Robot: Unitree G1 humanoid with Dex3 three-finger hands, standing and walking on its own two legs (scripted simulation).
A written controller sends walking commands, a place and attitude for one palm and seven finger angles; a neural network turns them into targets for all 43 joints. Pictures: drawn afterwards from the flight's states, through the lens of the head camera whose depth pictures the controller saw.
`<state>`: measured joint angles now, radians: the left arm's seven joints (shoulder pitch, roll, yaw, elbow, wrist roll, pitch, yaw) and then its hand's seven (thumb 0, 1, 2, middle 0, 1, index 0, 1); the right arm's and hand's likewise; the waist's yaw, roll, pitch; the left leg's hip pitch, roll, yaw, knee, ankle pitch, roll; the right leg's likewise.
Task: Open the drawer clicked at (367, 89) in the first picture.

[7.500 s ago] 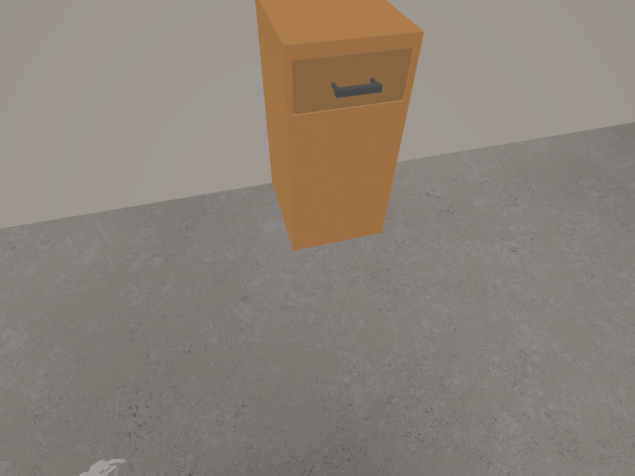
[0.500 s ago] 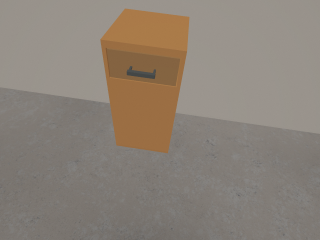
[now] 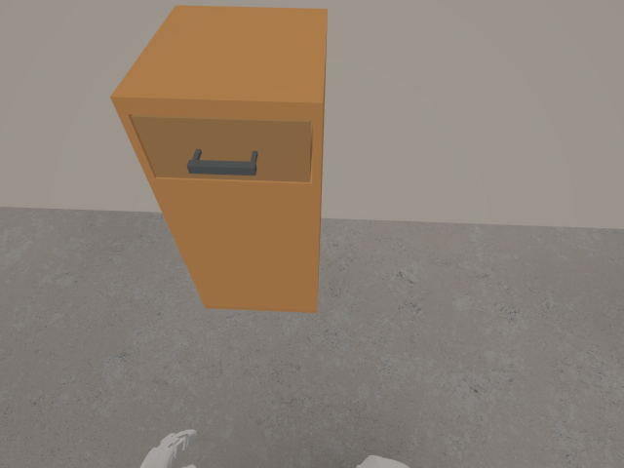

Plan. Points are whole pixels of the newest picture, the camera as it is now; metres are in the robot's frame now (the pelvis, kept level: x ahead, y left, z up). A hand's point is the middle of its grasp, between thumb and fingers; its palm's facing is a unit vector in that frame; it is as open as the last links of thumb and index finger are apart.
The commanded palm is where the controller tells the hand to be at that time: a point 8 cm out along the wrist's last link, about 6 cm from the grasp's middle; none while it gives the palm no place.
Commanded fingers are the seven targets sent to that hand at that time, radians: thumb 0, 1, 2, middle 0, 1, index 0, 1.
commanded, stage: take the last steps up to it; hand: left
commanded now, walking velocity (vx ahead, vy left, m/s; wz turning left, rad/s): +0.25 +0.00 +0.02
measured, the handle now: (224, 161) +0.68 +0.19 -0.04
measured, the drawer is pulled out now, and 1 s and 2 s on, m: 0.00 0.00 0.00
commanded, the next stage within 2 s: come to a stop and stand still in 0.26 s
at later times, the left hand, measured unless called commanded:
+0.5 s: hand out of the picture +0.13 +0.21 -0.16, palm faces +0.07 -0.99 -0.14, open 7.3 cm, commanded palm none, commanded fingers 0.00 0.90 0.90 -0.20 -0.30 -0.20 -0.30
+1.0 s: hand (215, 393) +0.24 +0.15 -0.12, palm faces +0.04 -0.95 -0.30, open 7.3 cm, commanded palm none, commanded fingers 0.00 0.90 0.90 -0.20 -0.30 -0.20 -0.30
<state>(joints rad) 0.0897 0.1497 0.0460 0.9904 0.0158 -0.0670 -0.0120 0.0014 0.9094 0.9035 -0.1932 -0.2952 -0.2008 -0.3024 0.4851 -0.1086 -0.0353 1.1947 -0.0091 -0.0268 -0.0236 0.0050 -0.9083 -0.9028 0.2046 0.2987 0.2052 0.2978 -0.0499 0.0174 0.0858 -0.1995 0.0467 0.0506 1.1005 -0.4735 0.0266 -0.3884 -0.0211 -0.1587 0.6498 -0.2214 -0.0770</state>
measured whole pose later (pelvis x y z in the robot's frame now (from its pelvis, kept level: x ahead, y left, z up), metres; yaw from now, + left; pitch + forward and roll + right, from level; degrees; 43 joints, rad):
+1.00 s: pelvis +0.17 -0.04 +0.03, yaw +0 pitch +0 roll +4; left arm 0.17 0.14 0.04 0.98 0.02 0.01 0.03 0.00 0.91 0.90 -0.20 -0.30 -0.20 -0.30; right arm 0.18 -0.24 -0.08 1.03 -0.02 0.07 -0.01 0.00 -0.91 -0.90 0.20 0.30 0.20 0.30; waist 0.00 0.05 0.08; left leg -0.43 -0.02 -0.02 1.13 -0.39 -0.06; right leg -0.27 -0.05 -0.08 0.49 -0.23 -0.06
